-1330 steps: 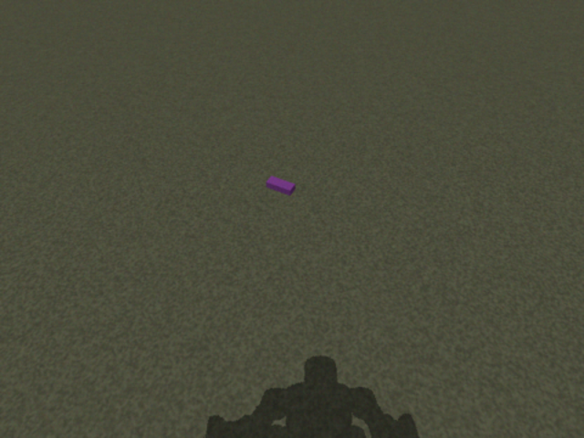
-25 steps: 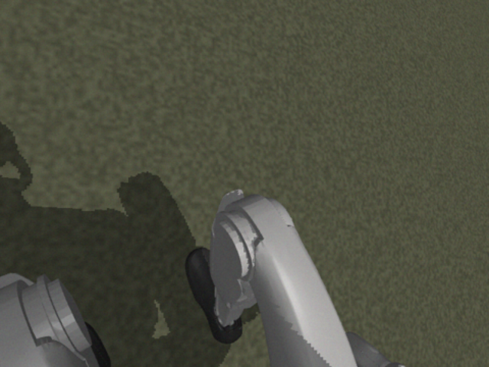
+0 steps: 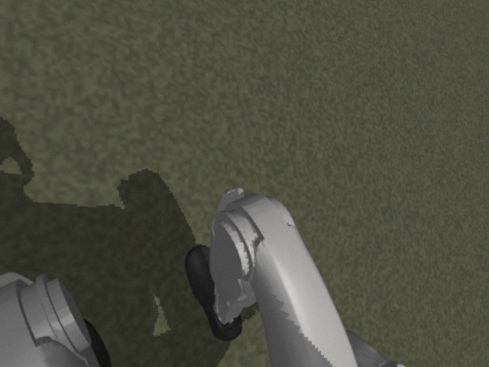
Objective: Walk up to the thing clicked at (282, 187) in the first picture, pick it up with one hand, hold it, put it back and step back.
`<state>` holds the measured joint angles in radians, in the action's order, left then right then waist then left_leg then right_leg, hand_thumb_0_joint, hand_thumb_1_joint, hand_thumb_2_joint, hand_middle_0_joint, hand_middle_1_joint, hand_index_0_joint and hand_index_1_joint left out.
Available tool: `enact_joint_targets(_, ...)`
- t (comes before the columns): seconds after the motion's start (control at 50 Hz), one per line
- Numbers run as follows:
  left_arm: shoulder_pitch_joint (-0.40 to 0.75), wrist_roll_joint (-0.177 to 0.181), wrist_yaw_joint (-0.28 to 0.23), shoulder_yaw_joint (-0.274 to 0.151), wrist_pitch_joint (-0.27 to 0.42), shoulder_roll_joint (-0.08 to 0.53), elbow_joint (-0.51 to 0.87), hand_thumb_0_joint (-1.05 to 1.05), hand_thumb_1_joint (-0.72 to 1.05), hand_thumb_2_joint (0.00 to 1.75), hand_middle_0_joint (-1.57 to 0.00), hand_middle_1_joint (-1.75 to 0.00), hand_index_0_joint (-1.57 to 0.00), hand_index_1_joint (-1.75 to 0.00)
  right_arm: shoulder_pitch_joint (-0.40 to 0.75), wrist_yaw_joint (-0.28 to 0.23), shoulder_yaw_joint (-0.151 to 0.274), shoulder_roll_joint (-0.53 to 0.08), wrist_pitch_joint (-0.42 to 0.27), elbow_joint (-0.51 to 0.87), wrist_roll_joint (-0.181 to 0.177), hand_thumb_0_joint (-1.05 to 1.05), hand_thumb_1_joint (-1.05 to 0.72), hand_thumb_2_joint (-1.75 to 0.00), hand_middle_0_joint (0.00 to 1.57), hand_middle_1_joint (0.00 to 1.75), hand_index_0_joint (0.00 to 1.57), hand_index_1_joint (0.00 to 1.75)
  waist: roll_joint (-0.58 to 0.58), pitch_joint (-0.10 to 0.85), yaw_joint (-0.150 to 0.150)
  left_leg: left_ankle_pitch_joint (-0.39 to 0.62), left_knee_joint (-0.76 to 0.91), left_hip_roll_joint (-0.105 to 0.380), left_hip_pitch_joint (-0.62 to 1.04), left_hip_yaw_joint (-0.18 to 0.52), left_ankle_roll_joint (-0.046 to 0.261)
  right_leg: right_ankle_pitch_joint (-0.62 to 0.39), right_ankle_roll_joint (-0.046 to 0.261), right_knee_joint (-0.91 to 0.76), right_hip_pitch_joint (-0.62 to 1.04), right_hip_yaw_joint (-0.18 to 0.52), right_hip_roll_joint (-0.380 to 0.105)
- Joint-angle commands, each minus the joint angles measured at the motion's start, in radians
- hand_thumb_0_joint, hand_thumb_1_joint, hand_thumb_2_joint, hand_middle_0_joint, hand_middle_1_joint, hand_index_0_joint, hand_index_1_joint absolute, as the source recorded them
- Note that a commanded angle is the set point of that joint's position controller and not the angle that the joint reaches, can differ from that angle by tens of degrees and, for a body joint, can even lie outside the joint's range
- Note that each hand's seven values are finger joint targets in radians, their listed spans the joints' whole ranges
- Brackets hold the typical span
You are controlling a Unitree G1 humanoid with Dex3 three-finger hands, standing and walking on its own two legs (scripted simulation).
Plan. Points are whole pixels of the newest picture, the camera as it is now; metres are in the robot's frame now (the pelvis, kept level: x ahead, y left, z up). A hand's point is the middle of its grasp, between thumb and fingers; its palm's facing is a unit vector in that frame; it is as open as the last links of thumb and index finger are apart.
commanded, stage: withdraw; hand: left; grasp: from above
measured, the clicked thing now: out of the picture +0.46 +0.32 -0.28
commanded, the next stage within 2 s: home in 1.02 s
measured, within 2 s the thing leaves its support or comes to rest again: neither
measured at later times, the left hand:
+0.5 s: hand out of the picture +0.48 +0.34 -0.16, palm faces -0.31 -0.08 -0.95, open 13.9 cm
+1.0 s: hand out of the picture +0.43 +0.32 -0.11, palm faces -0.49 -0.08 -0.87, open 13.7 cm
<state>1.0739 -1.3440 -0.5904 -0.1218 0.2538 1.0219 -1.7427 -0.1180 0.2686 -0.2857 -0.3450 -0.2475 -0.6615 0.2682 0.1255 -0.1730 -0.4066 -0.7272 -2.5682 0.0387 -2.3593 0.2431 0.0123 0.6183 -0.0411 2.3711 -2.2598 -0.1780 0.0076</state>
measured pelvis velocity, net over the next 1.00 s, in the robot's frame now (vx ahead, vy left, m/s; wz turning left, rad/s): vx -0.01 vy -0.01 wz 0.13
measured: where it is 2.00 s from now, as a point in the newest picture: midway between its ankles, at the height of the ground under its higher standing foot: (165, 347)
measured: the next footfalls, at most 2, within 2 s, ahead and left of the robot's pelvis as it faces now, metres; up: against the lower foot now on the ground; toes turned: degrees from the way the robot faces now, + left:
none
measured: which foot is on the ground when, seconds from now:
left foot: down 0.00-1.00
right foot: down 0.00-1.00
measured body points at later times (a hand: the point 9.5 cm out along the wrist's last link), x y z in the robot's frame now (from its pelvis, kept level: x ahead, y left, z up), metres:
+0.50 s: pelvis +0.01 +0.00 +0.02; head +0.25 +0.11 +0.38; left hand +0.49 +0.34 -0.11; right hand +0.06 -0.26 -0.06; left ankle +0.06 +0.12 -0.26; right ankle +0.12 -0.12 -0.26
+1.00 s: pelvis -0.01 -0.01 +0.04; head +0.21 +0.09 +0.42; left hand +0.45 +0.32 -0.06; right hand +0.07 -0.29 -0.04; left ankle +0.06 +0.12 -0.26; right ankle +0.12 -0.12 -0.26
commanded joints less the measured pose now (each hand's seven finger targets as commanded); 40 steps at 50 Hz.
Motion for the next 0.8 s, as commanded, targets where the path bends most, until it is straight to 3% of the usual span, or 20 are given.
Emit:
enact_joint_targets(0.0, 0.246, 0.02, -0.037, -0.02, -0.004, 0.227, 0.138, 0.0, -0.43, 0.93, -0.13, -0.92, -0.13, -0.92, -0.213, -0.009, 0.097, -0.329, 0.004, -0.012, -0.007, 0.0, -0.88, -0.9, 0.2, 0.3, 0.2, 0.3, -0.528, 0.656, -0.039, 0.24, 0.271, 0.006, 0.485, -0.096, -0.001, -0.234, 0.054, -0.192, 0.387, -0.089, 0.062)
enact_joint_targets(0.02, 0.226, 0.023, -0.033, -0.003, -0.01, 0.199, 0.111, 0.0, -0.44, 0.94, -0.13, -0.91, -0.12, -0.92, -0.206, -0.009, 0.101, -0.33, 0.001, -0.014, -0.006, 0.0, -0.88, -0.9, 0.2, 0.3, 0.2, 0.3, -0.522, 0.644, -0.042, 0.239, 0.271, 0.007, 0.492, -0.094, -0.004, -0.234, 0.055, -0.184, 0.37, -0.089, 0.061)
enact_joint_targets(0.08, 0.245, 0.029, -0.027, -0.006, -0.01, 0.213, 0.121, 0.0, -0.45, 0.94, -0.11, -0.94, -0.11, -0.94, -0.204, -0.006, 0.094, -0.328, -0.003, -0.009, -0.013, 0.0, -0.88, -0.9, 0.2, 0.3, 0.2, 0.3, -0.498, 0.616, -0.048, 0.214, 0.268, 0.006, 0.465, -0.089, 0.001, -0.214, 0.052, -0.189, 0.356, -0.093, 0.058)
enact_joint_targets(0.12, 0.255, 0.029, -0.031, -0.025, -0.009, 0.235, 0.159, 0.0, -0.44, 0.93, -0.12, -0.95, -0.13, -0.94, -0.214, -0.01, 0.106, -0.337, 0.004, -0.019, -0.014, 0.0, -0.9, -0.9, 0.2, 0.3, 0.2, 0.3, -0.56, 0.674, -0.032, 0.255, 0.277, 0.009, 0.518, -0.087, -0.009, -0.24, 0.059, -0.181, 0.367, -0.091, 0.058)
enact_joint_targets(0.2, 0.281, 0.024, -0.046, -0.042, -0.025, 0.233, 0.194, 0.0, -0.46, 0.94, -0.1, -0.96, -0.11, -0.95, -0.225, -0.003, 0.116, -0.332, 0.003, -0.018, -0.01, 0.0, -0.9, -0.9, 0.2, 0.3, 0.2, 0.3, -0.592, 0.696, -0.033, 0.257, 0.284, 0.009, 0.538, -0.089, -0.013, -0.248, 0.06, -0.177, 0.361, -0.093, 0.058)
enact_joint_targets(0.28, 0.262, 0.042, -0.051, -0.077, -0.068, 0.217, 0.307, 0.0, -0.48, 0.96, -0.09, -0.97, -0.09, -0.96, -0.238, 0.015, 0.163, -0.324, -0.002, -0.029, -0.021, 0.0, -0.9, -0.9, 0.2, 0.3, 0.2, 0.3, -0.666, 0.767, 0.013, 0.297, 0.299, 0.005, 0.574, -0.112, -0.02, -0.275, 0.068, -0.174, 0.36, -0.078, 0.052)
enact_joint_targets(0.32, 0.231, 0.073, -0.028, -0.066, -0.091, 0.17, 0.421, 0.0, -0.49, 0.97, -0.09, -0.96, -0.09, -0.96, -0.223, 0.02, 0.191, -0.304, 0.004, -0.017, -0.043, 0.0, -0.9, -0.9, 0.2, 0.3, 0.2, 0.3, -0.726, 0.892, 0.062, 0.332, 0.329, 0.001, 0.639, -0.123, -0.024, -0.29, 0.077, -0.187, 0.376, -0.068, 0.053)
enact_joint_targets(0.34, 0.212, 0.089, -0.004, -0.006, -0.108, 0.079, 0.412, 0.0, -0.51, 0.98, -0.08, -0.97, -0.08, -0.97, -0.225, 0.027, 0.198, -0.284, 0.01, -0.029, -0.055, 0.0, -0.9, -0.9, 0.2, 0.3, 0.2, 0.3, -0.711, 0.887, 0.064, 0.324, 0.326, -0.002, 0.62, -0.133, -0.021, -0.291, 0.076, -0.193, 0.358, -0.06, 0.052)
enact_joint_targets(0.42, 0.165, 0.125, 0.084, -0.025, -0.176, 0.078, 0.53, 0.0, -0.51, 0.99, -0.08, -0.98, -0.07, -0.98, -0.247, 0.029, 0.26, -0.282, 0.058, -0.027, -0.105, 0.0, -0.9, -0.9, 0.2, 0.3, 0.2, 0.3, -0.654, 0.951, 0.126, 0.345, 0.367, -0.011, 0.605, -0.158, -0.009, -0.299, 0.079, -0.226, 0.358, -0.026, 0.046)
enact_joint_targets(0.46, 0.137, 0.163, 0.146, 0.056, -0.201, -0.082, 0.517, 0.0, -0.5, 0.99, -0.08, -0.98, -0.08, -0.98, -0.259, 0.028, 0.274, -0.253, 0.092, -0.051, -0.127, 0.0, -0.9, -0.9, 0.2, 0.3, 0.2, 0.3, -0.595, 0.915, 0.112, 0.312, 0.406, -0.014, 0.596, -0.158, -0.006, -0.273, 0.081, -0.25, 0.342, -0.02, 0.043)
enact_joint_targets(0.48, 0.158, 0.174, 0.174, 0.048, -0.205, -0.062, 0.56, 0.0, -0.5, 0.99, -0.09, -0.97, -0.08, -0.98, -0.265, 0.023, 0.282, -0.261, 0.102, -0.036, -0.136, 0.0, -0.9, -0.9, 0.2, 0.3, 0.2, 0.3, -0.567, 0.894, 0.106, 0.301, 0.424, -0.018, 0.588, -0.151, -0.002, -0.261, 0.081, -0.262, 0.332, -0.016, 0.037)
enact_joint_targets(0.5, 0.174, 0.177, 0.196, 0.018, -0.206, -0.009, 0.608, 0.0, -0.51, 1.0, -0.08, -0.98, -0.08, -0.99, -0.266, 0.013, 0.294, -0.266, 0.116, -0.028, -0.143, 0.0, -0.9, -0.9, 0.2, 0.3, 0.2, 0.3, -0.557, 0.935, 0.123, 0.294, 0.438, -0.02, 0.598, -0.153, 0.001, -0.259, 0.084, -0.273, 0.365, -0.007, 0.037)
enact_joint_targets(0.52, 0.164, 0.178, 0.231, 0.07, -0.212, -0.083, 0.576, 0.0, -0.49, 0.99, -0.11, -0.95, -0.1, -0.97, -0.28, 0.007, 0.294, -0.246, 0.136, -0.043, -0.151, 0.0, -0.9, -0.9, 0.2, 0.3, 0.2, 0.3, -0.517, 0.911, 0.12, 0.262, 0.457, -0.025, 0.583, -0.156, 0.005, -0.235, 0.085, -0.292, 0.363, 0.001, 0.034)
enact_joint_targets(0.56, 0.2, 0.192, 0.282, 0.071, -0.204, -0.1, 0.623, 0.0, -0.48, 0.98, -0.13, -0.95, -0.12, -0.96, -0.272, -0.009, 0.309, -0.235, 0.161, -0.018, -0.16, 0.0, -0.91, -0.91, 0.2, 0.3, 0.2, 0.3, -0.458, 0.905, 0.107, 0.225, 0.471, -0.028, 0.557, -0.168, 0.013, -0.207, 0.083, -0.326, 0.414, 0.016, 0.036)
enact_joint_targets(0.58, 0.199, 0.201, 0.311, 0.126, -0.201, -0.18, 0.59, 0.0, -0.48, 0.98, -0.13, -0.94, -0.11, -0.96, -0.274, -0.018, 0.306, -0.218, 0.171, -0.027, -0.166, 0.0, -0.91, -0.91, 0.2, 0.3, 0.2, 0.3, -0.413, 0.867, 0.093, 0.196, 0.478, -0.035, 0.526, -0.169, 0.017, -0.179, 0.084, -0.344, 0.395, 0.021, 0.034)
enact_joint_targets(0.6, 0.189, 0.196, 0.331, 0.1, -0.193, -0.132, 0.572, 0.0, -0.48, 0.98, -0.13, -0.94, -0.12, -0.96, -0.266, -0.031, 0.308, -0.222, 0.178, -0.009, -0.165, 0.0, -0.91, -0.91, 0.2, 0.3, 0.2, 0.3, -0.355, 0.829, 0.088, 0.185, 0.467, -0.035, 0.491, -0.179, 0.025, -0.165, 0.08, -0.362, 0.421, 0.03, 0.039)
enact_joint_targets(0.62, 0.19, 0.197, 0.351, 0.108, -0.183, -0.137, 0.575, 0.0, -0.46, 0.97, -0.14, -0.94, -0.13, -0.96, -0.267, -0.044, 0.304, -0.224, 0.186, 0.003, -0.168, 0.0, -0.9, -0.9, 0.2, 0.3, 0.2, 0.3, -0.327, 0.805, 0.083, 0.176, 0.467, -0.042, 0.468, -0.186, 0.027, -0.147, 0.08, -0.382, 0.427, 0.037, 0.033)
enact_joint_targets(0.66, 0.191, 0.199, 0.384, 0.149, -0.159, -0.201, 0.526, 0.0, -0.46, 0.97, -0.14, -0.95, -0.13, -0.96, -0.265, -0.071, 0.301, -0.205, 0.199, -0.005, -0.167, 0.0, -0.9, -0.9, 0.2, 0.3, 0.2, 0.3, -0.286, 0.752, 0.081, 0.137, 0.477, -0.05, 0.429, -0.192, 0.026, -0.091, 0.087, -0.405, 0.405, 0.043, 0.029)
enact_joint_targets(0.7, 0.187, 0.186, 0.392, 0.121, -0.133, -0.141, 0.51, 0.0, -0.43, 0.96, -0.15, -0.94, -0.15, -0.95, -0.252, -0.097, 0.298, -0.212, 0.204, 0.009, -0.168, 0.0, -0.9, -0.9, 0.2, 0.3, 0.2, 0.3, -0.261, 0.729, 0.102, 0.108, 0.487, -0.051, 0.435, -0.19, 0.025, -0.049, 0.087, -0.414, 0.399, 0.046, 0.023)
enact_joint_targets(0.78, 0.226, 0.157, 0.367, 0.13, -0.075, -0.123, 0.472, 0.0, -0.43, 0.95, -0.15, -0.94, -0.15, -0.94, -0.231, -0.134, 0.276, -0.187, 0.208, 0.006, -0.162, 0.0, -0.89, -0.9, 0.2, 0.3, 0.2, 0.3, -0.267, 0.721, 0.105, 0.085, 0.478, -0.056, 0.412, -0.212, 0.024, -0.007, 0.082, -0.42, 0.413, 0.066, 0.023)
